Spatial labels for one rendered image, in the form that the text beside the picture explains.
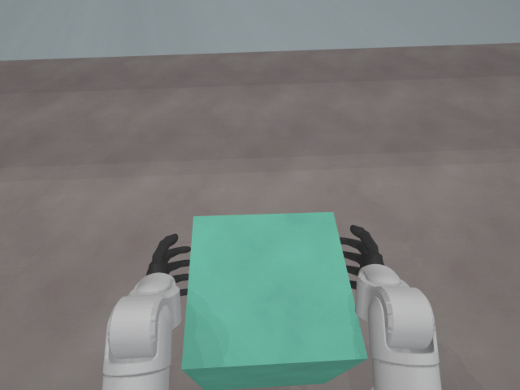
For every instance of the carton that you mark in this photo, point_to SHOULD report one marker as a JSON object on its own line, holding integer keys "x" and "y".
{"x": 269, "y": 302}

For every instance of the robot right hand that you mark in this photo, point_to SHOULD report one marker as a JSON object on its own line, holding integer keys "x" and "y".
{"x": 366, "y": 246}

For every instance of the robot left hand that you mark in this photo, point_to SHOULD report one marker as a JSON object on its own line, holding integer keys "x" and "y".
{"x": 163, "y": 254}

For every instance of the left robot forearm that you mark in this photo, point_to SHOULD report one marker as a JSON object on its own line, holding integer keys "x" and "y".
{"x": 138, "y": 336}

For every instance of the right robot forearm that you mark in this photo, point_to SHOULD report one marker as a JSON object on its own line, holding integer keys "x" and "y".
{"x": 402, "y": 331}

